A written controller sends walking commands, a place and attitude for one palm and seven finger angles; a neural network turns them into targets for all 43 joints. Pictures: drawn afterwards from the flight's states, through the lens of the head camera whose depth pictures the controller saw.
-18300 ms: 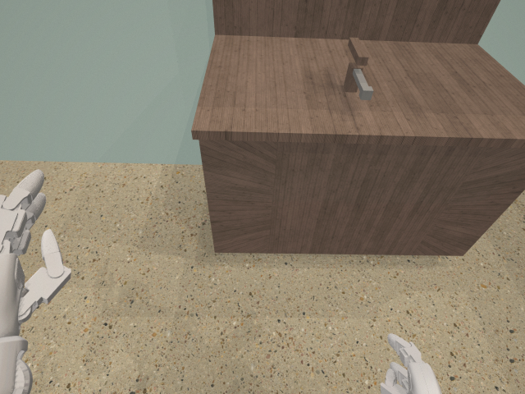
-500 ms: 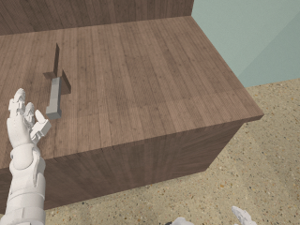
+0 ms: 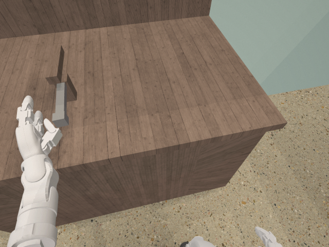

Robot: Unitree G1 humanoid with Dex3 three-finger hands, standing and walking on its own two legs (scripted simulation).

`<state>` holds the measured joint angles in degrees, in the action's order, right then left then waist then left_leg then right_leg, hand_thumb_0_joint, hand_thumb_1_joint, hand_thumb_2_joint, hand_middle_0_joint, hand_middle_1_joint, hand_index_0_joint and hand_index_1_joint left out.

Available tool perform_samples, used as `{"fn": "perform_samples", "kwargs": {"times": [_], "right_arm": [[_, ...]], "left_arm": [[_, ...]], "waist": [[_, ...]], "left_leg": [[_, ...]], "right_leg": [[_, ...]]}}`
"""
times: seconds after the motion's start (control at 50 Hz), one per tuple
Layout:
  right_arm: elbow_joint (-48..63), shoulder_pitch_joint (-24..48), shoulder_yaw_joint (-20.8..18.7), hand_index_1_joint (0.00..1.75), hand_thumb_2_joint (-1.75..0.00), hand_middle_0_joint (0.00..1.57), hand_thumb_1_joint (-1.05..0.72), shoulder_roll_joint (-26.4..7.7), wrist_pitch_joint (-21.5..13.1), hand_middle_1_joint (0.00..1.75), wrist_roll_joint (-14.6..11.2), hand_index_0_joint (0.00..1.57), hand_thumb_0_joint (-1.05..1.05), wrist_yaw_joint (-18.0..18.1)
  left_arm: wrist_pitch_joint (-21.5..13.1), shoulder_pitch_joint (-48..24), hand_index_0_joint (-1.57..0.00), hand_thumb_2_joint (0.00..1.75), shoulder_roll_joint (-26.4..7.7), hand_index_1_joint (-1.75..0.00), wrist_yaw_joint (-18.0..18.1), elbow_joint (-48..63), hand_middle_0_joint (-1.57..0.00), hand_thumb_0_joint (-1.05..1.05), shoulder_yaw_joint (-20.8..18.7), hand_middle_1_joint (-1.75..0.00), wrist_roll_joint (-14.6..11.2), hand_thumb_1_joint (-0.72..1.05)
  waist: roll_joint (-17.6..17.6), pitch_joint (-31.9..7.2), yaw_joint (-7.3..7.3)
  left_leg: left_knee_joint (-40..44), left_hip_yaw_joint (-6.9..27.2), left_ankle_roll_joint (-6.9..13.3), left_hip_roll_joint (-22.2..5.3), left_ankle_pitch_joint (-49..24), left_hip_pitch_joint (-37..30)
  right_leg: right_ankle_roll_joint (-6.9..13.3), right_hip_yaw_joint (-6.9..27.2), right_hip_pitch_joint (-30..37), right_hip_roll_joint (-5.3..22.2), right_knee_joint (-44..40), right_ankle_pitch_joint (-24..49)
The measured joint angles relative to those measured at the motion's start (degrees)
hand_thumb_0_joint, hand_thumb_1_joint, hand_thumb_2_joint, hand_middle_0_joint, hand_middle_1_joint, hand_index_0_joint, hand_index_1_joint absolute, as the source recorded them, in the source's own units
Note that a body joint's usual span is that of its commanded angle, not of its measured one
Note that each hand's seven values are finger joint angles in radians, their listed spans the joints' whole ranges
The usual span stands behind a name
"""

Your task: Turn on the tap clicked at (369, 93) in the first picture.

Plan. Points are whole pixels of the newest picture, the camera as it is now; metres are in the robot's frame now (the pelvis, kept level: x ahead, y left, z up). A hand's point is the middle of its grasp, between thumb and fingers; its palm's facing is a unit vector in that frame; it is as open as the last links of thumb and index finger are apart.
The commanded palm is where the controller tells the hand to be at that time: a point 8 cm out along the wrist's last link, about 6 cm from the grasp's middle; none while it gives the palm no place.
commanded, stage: push the lever round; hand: left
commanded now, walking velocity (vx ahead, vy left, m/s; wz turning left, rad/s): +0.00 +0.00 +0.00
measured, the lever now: (60, 119) +0.39 +0.28 +0.07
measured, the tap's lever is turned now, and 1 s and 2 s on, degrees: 3 30 59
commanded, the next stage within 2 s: none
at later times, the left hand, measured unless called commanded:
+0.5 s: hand (75, 127) +0.37 +0.24 +0.07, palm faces +0.60 -0.80 -0.06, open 7.7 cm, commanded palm +0.34 +0.27 +0.07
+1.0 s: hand (91, 120) +0.40 +0.21 +0.07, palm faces +0.69 -0.72 -0.07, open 7.6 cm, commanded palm +0.35 +0.22 +0.07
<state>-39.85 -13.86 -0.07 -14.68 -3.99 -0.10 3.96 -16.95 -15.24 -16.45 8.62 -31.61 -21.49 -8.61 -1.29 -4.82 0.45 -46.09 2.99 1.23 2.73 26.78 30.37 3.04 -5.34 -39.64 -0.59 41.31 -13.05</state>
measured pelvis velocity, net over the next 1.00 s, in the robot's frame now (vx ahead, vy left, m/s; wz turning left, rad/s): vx -0.01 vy -0.01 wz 0.00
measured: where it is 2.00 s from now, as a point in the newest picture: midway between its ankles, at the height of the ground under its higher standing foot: outside the picture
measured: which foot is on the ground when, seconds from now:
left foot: down 0.00-1.00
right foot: down 0.00-1.00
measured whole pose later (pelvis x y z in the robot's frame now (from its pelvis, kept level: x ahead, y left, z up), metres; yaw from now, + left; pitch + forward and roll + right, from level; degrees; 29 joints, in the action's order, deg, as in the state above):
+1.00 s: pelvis -0.01 -0.01 +0.00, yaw +0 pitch +12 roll +0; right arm -41.7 -13.0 -1.4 -13.5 -2.3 2.7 2.3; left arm -15.1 -26.1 -6.9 36.3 -38.4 -16.0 0.3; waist -1.5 -6.4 2.3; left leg -46.5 2.7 0.4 2.6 25.9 32.6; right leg 3.9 -5.2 -42.0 -0.7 41.7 -12.1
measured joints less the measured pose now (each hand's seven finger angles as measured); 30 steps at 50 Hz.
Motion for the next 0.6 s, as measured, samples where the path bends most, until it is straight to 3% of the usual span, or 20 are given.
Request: {"fn": "perform_samples", "kwargs": {"times": [0.6], "right_arm": [[-0.9, 1.1, -0.2, 0.3, -0.9, 0.2, -0.91, 0.9, 1.1, 0.3, 1.5, 0.21, 0.01, -0.9]], "left_arm": [[0.6, -5.7, -0.15, 0.92, 6.2, -0.15, 16.3, -3.1, -0.15, 0.01, 4.1, -0.15, 4.9, 0.92]], "waist": [[-0.2, -0.8, 0.92]], "left_leg": [[-0.1, 0.1, -0.6, 0.0, -0.8, 1.2]], "right_leg": [[0.6, -0.2, -1.2, 0.0, 0.1, 0.8]]}}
